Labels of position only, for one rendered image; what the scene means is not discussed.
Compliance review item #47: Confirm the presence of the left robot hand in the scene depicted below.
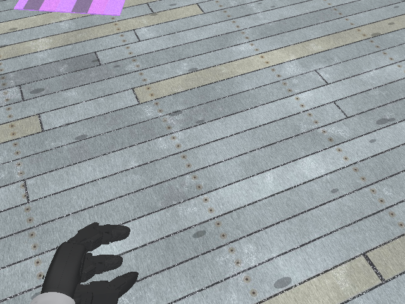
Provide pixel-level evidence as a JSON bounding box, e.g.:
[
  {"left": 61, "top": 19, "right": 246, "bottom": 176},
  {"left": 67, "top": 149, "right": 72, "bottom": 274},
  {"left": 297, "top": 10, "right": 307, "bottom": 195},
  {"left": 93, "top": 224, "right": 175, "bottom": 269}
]
[{"left": 41, "top": 222, "right": 139, "bottom": 304}]

